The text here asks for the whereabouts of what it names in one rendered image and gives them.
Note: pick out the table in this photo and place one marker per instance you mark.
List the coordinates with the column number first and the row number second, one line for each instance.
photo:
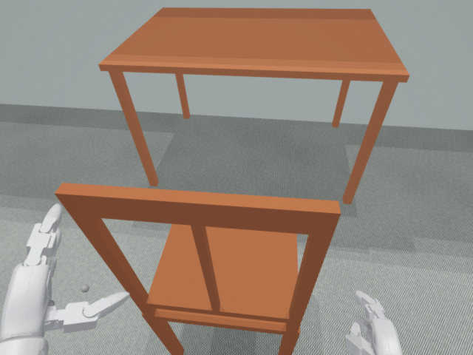
column 330, row 44

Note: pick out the chair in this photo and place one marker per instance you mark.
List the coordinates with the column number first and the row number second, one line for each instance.
column 230, row 261

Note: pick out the left robot forearm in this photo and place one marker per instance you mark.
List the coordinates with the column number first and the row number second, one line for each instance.
column 27, row 345

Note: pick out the left robot hand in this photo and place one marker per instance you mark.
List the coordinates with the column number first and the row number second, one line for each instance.
column 26, row 311

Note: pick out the right robot hand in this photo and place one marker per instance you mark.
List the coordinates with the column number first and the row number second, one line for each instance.
column 381, row 336

